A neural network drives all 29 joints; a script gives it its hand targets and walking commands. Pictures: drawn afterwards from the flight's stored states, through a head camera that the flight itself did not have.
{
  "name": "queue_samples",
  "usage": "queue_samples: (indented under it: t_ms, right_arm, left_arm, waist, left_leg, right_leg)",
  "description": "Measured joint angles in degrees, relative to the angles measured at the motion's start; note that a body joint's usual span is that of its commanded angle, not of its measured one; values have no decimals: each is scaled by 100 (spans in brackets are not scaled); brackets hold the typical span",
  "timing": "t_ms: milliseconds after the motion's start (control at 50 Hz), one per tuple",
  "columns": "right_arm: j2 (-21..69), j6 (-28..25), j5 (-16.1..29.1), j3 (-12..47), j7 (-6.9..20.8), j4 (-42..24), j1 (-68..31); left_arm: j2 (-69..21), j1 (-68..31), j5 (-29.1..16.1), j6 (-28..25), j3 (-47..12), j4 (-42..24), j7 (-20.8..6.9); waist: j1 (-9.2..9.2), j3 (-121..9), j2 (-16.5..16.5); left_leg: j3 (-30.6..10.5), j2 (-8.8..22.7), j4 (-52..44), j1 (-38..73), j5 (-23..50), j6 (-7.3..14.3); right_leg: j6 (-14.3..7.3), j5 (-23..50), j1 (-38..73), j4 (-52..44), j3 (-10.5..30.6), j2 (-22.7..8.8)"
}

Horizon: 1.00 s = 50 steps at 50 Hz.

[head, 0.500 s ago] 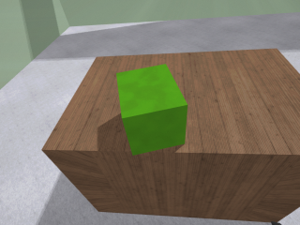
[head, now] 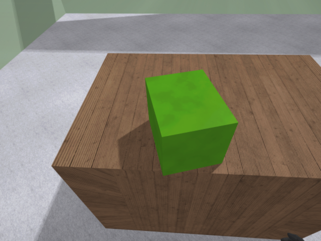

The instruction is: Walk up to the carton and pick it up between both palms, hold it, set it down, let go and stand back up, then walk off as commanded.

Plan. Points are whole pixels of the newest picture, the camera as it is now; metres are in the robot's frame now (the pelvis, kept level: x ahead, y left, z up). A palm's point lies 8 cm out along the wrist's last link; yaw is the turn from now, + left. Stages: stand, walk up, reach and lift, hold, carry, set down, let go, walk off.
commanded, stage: walk up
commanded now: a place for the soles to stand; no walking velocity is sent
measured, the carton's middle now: (183, 120) +0.46 -0.03 +0.05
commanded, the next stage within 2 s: none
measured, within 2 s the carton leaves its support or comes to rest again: neither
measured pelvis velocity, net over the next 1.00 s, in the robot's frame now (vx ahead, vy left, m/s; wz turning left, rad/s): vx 0.04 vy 0.00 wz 0.00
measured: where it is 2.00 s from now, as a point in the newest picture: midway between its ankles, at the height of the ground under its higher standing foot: outside the picture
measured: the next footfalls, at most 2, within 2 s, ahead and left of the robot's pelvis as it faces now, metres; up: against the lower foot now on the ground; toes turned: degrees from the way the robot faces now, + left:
right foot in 0.34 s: +0.11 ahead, -0.12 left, +0.00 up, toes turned -2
left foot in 0.66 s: +0.10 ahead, +0.14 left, +0.00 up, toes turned -3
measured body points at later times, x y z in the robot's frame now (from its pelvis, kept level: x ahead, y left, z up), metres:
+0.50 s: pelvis +0.02 -0.02 +0.01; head +0.04 -0.04 +0.45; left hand +0.08 +0.32 -0.06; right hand +0.13 -0.33 -0.10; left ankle +0.05 +0.13 -0.70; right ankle +0.02 -0.13 -0.72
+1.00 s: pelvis +0.04 +0.00 +0.00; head +0.05 -0.01 +0.45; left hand +0.12 +0.34 -0.08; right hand +0.17 -0.31 -0.09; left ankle +0.06 +0.13 -0.71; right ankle +0.07 -0.12 -0.72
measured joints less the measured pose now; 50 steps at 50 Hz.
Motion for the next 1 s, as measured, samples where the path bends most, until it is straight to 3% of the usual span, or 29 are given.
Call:
queue_samples:
  t_ms: [220,320,380,460,600,640,680,820,920,1000]
  right_arm:
    - [1,4,-8,2,0,1,0]
    - [2,81,-11,3,0,0,-9]
    - [3,139,-12,2,0,3,-22]
    - [1,141,-16,2,21,1,-47]
    - [0,142,-16,2,41,0,-46]
    - [-3,119,-13,2,41,-5,-43]
    - [9,59,-13,2,28,-1,-44]
    - [25,4,-13,2,-5,1,-57]
    - [26,10,-9,2,-5,3,-89]
    - [24,39,-3,2,-5,2,-117]
  left_arm:
    - [2,4,0,118,1,-3,0]
    - [4,8,0,74,1,15,0]
    - [2,6,0,2,1,20,6]
    - [2,5,0,-99,1,19,42]
    - [2,-2,0,-186,0,21,44]
    - [0,-19,0,-162,-1,21,44]
    - [-1,-54,0,-115,0,26,44]
    - [-21,-222,0,-2,-1,20,44]
    - [-21,-221,0,-39,-1,19,44]
    - [-23,-222,0,-82,-1,21,44]
  waist:
    - [-81,-6,-6]
    - [-76,-14,-26]
    - [-64,-7,-9]
    - [-7,-13,-9]
    - [-34,-14,30]
    - [-42,-20,36]
    - [-50,-14,-4]
    - [-107,-29,-88]
    - [-105,-35,-80]
    - [-63,-42,-40]
  left_leg:
    - [27,-2,-98,-1,87,56]
    - [69,-24,-91,-8,44,55]
    - [72,-40,169,-32,-396,56]
    - [-60,-58,690,-130,-678,56]
    - [-171,-45,677,-125,-710,56]
    - [-105,-44,274,16,-609,55]
    - [-84,-59,-120,207,-174,30]
    - [-175,-72,-116,306,-253,-48]
    - [-167,-81,28,301,-350,-62]
    - [-205,-88,466,199,-1001,-62]
  right_leg:
    - [0,-6,-243,142,-120,1]
    - [0,127,199,-719,-257,-1]
    - [0,584,318,-904,-250,0]
    - [0,579,330,-921,-90,-76]
    - [59,498,330,-925,-54,-187]
    - [93,459,328,-888,-92,-184]
    - [122,326,294,-656,-118,-203]
    - [123,-340,-47,-111,-101,-163]
    - [123,639,209,-855,-262,-128]
    - [123,652,282,-857,-238,-146]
